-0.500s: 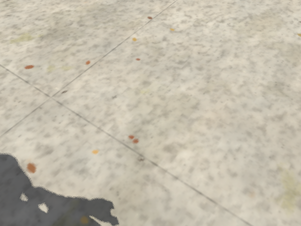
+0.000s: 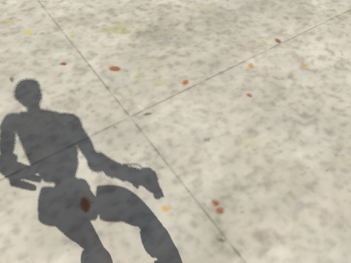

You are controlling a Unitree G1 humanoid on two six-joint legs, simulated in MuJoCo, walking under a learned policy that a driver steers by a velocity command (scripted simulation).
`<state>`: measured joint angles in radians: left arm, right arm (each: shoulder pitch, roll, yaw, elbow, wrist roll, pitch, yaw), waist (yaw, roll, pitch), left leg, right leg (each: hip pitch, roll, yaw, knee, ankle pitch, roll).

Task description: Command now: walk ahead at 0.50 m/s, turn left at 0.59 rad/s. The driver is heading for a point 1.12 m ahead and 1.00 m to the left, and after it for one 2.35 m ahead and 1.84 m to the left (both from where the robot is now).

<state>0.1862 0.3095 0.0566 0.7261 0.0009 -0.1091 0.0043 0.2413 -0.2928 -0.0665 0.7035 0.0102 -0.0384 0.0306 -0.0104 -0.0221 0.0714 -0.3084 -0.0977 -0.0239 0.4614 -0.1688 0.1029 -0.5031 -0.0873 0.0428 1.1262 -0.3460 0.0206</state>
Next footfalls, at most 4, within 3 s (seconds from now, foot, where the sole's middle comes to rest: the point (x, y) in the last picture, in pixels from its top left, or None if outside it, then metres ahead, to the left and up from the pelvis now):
0.32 right None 0.38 -0.13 -0.77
0.84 left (117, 232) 0.55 0.22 -0.77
1.32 right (122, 155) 0.90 0.23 -0.77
1.76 left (53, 176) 0.79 0.51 -0.77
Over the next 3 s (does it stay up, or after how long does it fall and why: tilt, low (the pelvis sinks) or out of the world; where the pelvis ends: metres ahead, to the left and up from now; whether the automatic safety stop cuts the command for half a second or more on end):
stays up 0.97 0.82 0.01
